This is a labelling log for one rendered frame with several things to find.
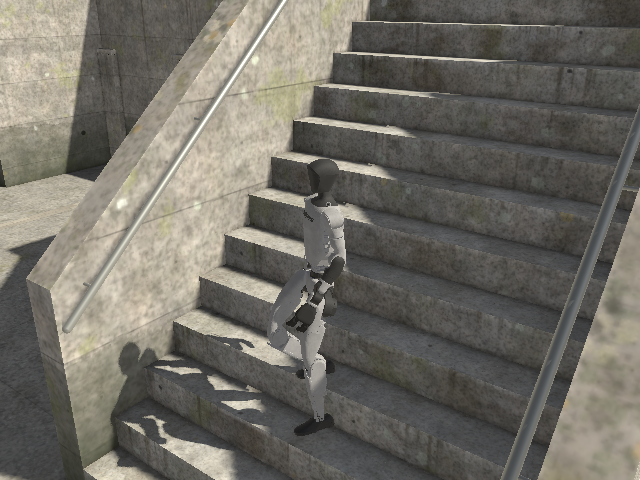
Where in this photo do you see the robot torso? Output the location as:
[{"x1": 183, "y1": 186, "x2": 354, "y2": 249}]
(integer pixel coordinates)
[{"x1": 303, "y1": 193, "x2": 341, "y2": 295}]

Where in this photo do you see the robot right shin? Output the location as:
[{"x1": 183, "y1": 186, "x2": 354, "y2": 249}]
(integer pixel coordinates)
[{"x1": 267, "y1": 331, "x2": 303, "y2": 361}]

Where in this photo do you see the left robot hand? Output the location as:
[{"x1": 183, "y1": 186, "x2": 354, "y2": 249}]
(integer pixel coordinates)
[{"x1": 286, "y1": 303, "x2": 317, "y2": 333}]

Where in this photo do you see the right robot upper arm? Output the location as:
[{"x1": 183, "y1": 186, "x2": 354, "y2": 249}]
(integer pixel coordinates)
[{"x1": 304, "y1": 193, "x2": 318, "y2": 205}]

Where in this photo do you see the left robot upper arm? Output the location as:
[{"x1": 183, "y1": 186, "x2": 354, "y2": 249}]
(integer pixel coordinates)
[{"x1": 323, "y1": 208, "x2": 346, "y2": 266}]

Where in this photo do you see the left robot forearm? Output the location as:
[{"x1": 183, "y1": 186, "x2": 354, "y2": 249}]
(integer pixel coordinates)
[{"x1": 306, "y1": 256, "x2": 345, "y2": 308}]

